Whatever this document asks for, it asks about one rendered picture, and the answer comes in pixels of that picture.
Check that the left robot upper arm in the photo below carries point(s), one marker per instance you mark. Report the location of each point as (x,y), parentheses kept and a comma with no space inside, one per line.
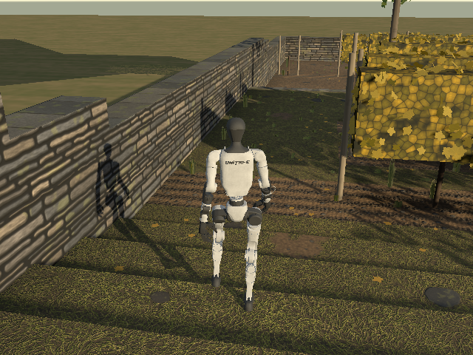
(211,170)

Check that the robot right hand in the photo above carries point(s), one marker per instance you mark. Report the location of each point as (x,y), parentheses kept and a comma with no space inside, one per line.
(261,202)

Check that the left robot forearm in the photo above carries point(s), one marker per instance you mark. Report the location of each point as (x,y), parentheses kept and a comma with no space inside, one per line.
(206,205)

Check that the robot left shin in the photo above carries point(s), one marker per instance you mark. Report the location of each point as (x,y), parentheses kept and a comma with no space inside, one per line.
(216,254)

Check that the right robot foot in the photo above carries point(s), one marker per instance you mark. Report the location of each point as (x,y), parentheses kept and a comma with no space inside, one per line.
(248,305)

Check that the right robot forearm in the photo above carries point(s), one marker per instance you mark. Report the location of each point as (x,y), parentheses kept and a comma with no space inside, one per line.
(266,193)

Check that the robot left hand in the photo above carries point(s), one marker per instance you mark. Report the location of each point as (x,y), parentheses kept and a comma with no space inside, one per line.
(204,232)

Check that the right robot upper arm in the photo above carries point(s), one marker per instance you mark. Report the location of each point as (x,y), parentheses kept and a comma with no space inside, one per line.
(259,156)

